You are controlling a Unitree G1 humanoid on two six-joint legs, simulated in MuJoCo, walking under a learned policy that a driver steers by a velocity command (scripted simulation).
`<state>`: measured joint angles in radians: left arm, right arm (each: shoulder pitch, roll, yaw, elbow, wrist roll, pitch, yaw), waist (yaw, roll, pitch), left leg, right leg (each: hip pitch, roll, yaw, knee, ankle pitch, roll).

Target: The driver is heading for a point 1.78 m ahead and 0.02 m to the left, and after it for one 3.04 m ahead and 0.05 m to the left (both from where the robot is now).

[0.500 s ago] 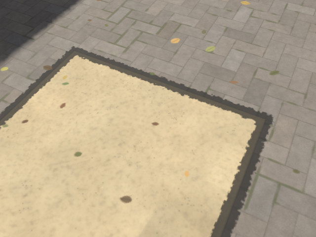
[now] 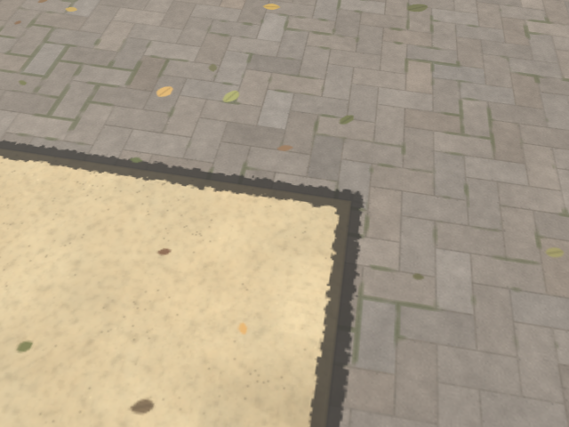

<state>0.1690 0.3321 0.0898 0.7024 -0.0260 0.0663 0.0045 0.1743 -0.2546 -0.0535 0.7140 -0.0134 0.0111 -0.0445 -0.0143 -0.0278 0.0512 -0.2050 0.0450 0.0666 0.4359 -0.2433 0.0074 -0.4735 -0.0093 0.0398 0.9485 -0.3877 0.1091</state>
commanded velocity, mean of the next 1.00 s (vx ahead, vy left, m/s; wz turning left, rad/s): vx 0.34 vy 0.00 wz -0.05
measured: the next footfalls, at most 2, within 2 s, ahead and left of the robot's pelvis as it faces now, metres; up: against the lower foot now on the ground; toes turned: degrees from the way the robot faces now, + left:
right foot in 0.14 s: +0.03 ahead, -0.14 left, +0.00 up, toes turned -7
left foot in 0.66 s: +0.33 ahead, +0.05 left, +0.00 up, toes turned -8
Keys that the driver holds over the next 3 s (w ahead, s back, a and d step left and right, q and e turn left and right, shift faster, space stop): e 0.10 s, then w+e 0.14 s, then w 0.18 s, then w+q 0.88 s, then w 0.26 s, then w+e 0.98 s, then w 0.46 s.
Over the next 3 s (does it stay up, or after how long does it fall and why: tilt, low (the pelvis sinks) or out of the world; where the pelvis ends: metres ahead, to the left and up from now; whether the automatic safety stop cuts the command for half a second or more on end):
stays up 1.46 0.06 0.00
